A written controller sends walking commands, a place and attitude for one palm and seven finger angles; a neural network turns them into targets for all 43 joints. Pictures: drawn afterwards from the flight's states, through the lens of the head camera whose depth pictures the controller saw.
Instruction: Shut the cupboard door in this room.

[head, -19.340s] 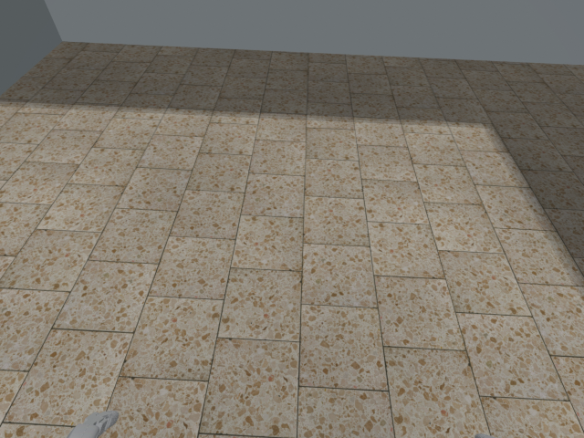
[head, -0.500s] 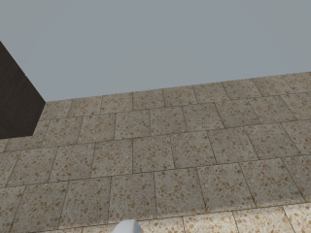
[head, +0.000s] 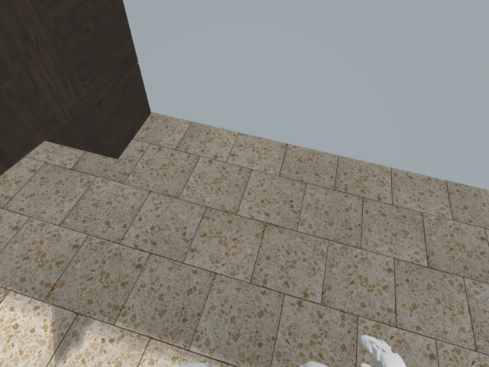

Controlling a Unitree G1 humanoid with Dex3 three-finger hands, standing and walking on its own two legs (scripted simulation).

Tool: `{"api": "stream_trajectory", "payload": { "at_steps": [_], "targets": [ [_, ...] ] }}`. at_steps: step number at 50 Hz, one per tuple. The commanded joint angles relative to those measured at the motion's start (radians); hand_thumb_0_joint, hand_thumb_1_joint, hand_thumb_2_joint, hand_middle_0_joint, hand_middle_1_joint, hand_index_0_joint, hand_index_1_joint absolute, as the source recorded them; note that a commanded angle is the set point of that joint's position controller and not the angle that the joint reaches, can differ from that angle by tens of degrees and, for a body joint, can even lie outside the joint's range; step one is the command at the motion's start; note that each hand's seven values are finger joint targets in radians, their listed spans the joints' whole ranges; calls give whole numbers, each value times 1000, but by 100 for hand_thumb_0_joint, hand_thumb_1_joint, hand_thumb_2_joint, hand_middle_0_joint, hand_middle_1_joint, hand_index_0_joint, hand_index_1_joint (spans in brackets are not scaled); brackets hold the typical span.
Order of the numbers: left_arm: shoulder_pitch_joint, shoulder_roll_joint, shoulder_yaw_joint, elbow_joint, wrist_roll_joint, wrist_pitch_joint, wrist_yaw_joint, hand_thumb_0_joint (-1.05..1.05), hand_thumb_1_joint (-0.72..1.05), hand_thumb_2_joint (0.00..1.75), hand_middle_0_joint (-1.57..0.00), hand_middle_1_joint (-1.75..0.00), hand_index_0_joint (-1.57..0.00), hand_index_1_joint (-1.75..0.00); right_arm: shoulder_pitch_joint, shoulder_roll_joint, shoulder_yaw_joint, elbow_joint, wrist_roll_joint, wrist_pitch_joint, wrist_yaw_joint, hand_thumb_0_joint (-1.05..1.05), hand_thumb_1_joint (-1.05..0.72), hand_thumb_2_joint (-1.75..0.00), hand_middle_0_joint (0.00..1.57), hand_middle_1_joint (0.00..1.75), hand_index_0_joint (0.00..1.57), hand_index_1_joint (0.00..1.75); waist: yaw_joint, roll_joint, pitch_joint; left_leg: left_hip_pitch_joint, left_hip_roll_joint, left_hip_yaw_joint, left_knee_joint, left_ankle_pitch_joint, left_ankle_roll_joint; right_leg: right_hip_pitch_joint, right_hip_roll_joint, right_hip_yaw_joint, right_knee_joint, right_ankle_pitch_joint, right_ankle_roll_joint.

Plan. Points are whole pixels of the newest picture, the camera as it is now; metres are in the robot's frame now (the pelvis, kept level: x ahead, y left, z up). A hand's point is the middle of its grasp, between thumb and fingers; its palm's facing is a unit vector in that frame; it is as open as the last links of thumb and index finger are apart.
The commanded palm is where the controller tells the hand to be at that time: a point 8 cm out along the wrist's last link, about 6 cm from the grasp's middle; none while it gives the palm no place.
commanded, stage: walk to a spot facing it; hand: left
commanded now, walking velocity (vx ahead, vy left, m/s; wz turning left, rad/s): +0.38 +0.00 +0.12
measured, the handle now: out of the picture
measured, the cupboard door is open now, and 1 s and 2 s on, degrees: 81 81 81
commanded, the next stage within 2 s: turn to face it in 1.24 s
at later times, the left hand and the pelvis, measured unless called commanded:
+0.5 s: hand (198, 252) +0.35 +0.14 -0.16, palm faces +0.02 -0.98 -0.19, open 7.3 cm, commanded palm none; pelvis +0.22 -0.04 -0.01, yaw +4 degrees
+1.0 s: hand (194, 281) +0.29 +0.14 -0.18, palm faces +0.33 -0.93 -0.13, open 7.3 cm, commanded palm none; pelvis +0.42 +0.01 -0.01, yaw +12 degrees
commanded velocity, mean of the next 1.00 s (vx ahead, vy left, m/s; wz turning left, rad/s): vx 0.37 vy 0.00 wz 0.15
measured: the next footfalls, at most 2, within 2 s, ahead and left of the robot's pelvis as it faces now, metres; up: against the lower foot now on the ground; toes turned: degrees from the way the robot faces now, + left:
right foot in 0.44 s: +0.36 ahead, -0.13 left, +0.00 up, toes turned -4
left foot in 0.98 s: +0.50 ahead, +0.14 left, +0.00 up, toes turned +20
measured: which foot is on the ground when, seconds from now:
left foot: down 0.00-0.44, up 0.46-0.96, down 0.98-1.00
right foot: up 0.00-0.42, down 0.44-0.98, up 1.00-1.00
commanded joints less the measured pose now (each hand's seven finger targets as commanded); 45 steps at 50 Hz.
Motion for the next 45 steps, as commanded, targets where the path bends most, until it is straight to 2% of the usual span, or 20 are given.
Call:
{"api": "stream_trajectory", "payload": {
  "at_steps": [1, 4, 10, 13, 16, 18, 19, 20, 21, 22, 23, 24, 25, 26, 28, 30, 33, 38, 42, 45],
  "targets": [
    [5, 35, 7, -73, 14, -27, -5, 0, 90, 90, -20, -30, -20, -30, 183, -130, -33, 37, 3, -29, -23, 0, -90, -90, 20, 30, 20, 30, -50, 109, -80, 150, 228, -216, -334, 436, 63, -152, -10, 46, -19, 147, 11],
    [-32, 39, 5, -81, 12, -19, -5, 0, 90, 90, -20, -30, -20, -30, 226, -105, -31, 68, 8, -36, -25, 0, -90, -90, 20, 30, 20, 30, -40, 128, -52, 182, 209, -198, -368, 483, 60, -211, 3, 42, -58, 220, 19],
    [-226, 31, 2, -153, 8, -15, -12, 0, 90, 90, -20, -30, -20, -30, 329, -83, -32, 116, 6, -42, -39, 0, -90, -90, 20, 30, 20, 30, -72, 111, 29, 266, 227, -210, -389, 528, 82, -333, 12, 40, -197, 298, 16],
    [-328, 25, -4, -194, 2, -24, -17, 0, 90, 90, -20, -30, -20, -30, 385, -82, -30, 142, -1, -45, -46, 0, -90, -90, 20, 30, 20, 30, -100, 102, 48, 328, 250, -225, -375, 558, 99, -340, 19, 39, -349, 286, -5],
    [-372, 12, -9, -216, -2, -36, -20, 0, 90, 90, -20, -30, -20, -30, 409, -100, -32, 165, -7, -42, -50, 0, -90, -90, 20, 30, 20, 30, -111, 101, 30, 361, 254, -206, -332, 639, 96, -243, 51, 20, -517, 249, -40],
    [-320, 21, -6, -204, -4, -43, -16, 0, 90, 90, -20, -30, -20, -30, 407, -114, -33, 180, -7, -39, -50, 0, -90, -90, 20, 30, 20, 30, -82, 95, 2, 338, 257, -196, -260, 816, 87, -103, 93, -5, -580, 209, -71],
    [-238, 27, -2, -180, -2, -49, -14, 0, 90, 90, -20, -30, -20, -30, 402, -125, -34, 183, -5, -38, -50, 0, -90, -90, 20, 30, 20, 30, -47, 94, -39, 344, 239, -177, -178, 923, 75, -10, 126, -26, -617, 211, -83],
    [-107, 47, 5, -138, 1, -56, -10, 0, 90, 90, -20, -30, -20, -30, 384, -135, -38, 185, -1, -37, -50, 0, -90, -90, 20, 30, 20, 30, 11, 82, -98, 324, 216, -155, -50, 947, 50, 137, 147, -41, -673, 258, -91],
    [55, 89, 18, -85, 7, -67, -6, 0, 90, 90, -20, -30, -20, -30, 368, -135, -39, 178, 6, -38, -45, 0, -90, -90, 20, 30, 20, 30, 79, 44, -183, 201, 169, -128, 142, 828, 16, 380, 123, -10, -715, 328, -107],
    [186, 191, 45, -45, 21, -80, 8, 0, 90, 90, -20, -30, -20, -30, 416, -77, -32, 166, 17, -38, -32, 0, -90, -90, 20, 30, 20, 30, 107, -165, -308, -71, 40, -67, 461, 382, -25, 657, -139, 295, -745, 408, -193],
    [214, 246, 54, -23, -2, -73, 14, 0, 90, 90, -20, -30, -20, -30, 444, -50, -27, 146, 21, -32, -34, 0, -90, -90, 20, 30, 20, 30, 62, -250, -349, -237, -59, -116, 742, -243, -41, 683, -333, 610, -857, 520, -285],
    [116, 214, 51, -46, -11, -66, 16, 0, 90, 90, -20, -30, -20, -30, 399, -68, -33, 150, 22, -21, -35, 0, -90, -90, 20, 30, 20, 30, 50, -105, -245, -256, 17, -186, 817, -211, -19, 543, -324, 552, -928, 256, -301],
    [29, 168, 39, -65, -10, -66, 14, 0, 90, 90, -20, -30, -20, -30, 317, -38, -34, 145, 17, -15, -25, 0, -90, -90, 20, 30, 20, 30, 34, -65, -121, -289, 60, -179, 823, -125, -18, 376, -276, 516, -993, 41, -260],
    [-35, 120, 24, -77, -9, -67, 16, 0, 90, 90, -20, -30, -20, -30, 285, -18, -34, 136, 8, -6, -20, 0, -90, -90, 20, 30, 20, 30, -6, 6, -47, -287, 89, -186, 784, -55, -21, 232, -231, 426, -1013, -8, -215],
    [-94, 59, 6, -77, -4, -75, 18, 0, 90, 90, -20, -30, -20, -30, 337, 21, -32, 156, -5, 20, -15, 0, -90, -90, 20, 30, 20, 30, -68, -35, -19, -223, 111, -176, 727, 28, -40, 96, -167, 259, -1051, 19, -163],
    [-76, 36, 1, -60, 2, -82, 18, 0, 90, 90, -20, -30, -20, -30, 370, 31, -30, 164, -12, 39, -12, 0, -90, -90, 20, 30, 20, 30, -91, -83, -37, -224, 114, -153, 668, 66, -64, 70, -128, 155, -1063, 68, -144],
    [-33, 35, 3, -33, 6, -94, 19, 0, 90, 90, -20, -30, -20, -30, 306, 30, -36, 136, -13, 45, -2, 0, -90, -90, 20, 30, 20, 30, -86, -84, -27, -267, 134, -131, 566, 114, -87, 86, -119, 106, -1086, 121, -159],
    [58, 55, 2, 11, 6, -106, 20, 0, 90, 90, -20, -30, -20, -30, 116, 28, -25, 68, -8, 26, 15, 0, -90, -90, 20, 30, 20, 30, -38, -56, -12, -338, 145, -89, 281, 136, -100, 263, -134, 57, -1058, 300, -183],
    [120, 65, -2, 38, 6, -100, 23, 0, 90, 90, -20, -30, -20, -30, -9, 29, -14, 31, -7, 14, 21, 0, -90, -90, 20, 30, 20, 30, 3, -73, 6, -288, 111, -45, 116, 114, -81, 345, -156, 33, -1019, 432, -180],
    [130, 76, 2, 45, 8, -90, 25, 0, 90, 90, -20, -30, -20, -30, -3, 10, -17, 27, -8, 5, 19, 0, -90, -90, 20, 30, 20, 30, -10, -81, -12, -184, 83, -16, 33, 65, -58, 375, -173, 17, -948, 515, -174]
  ]
}}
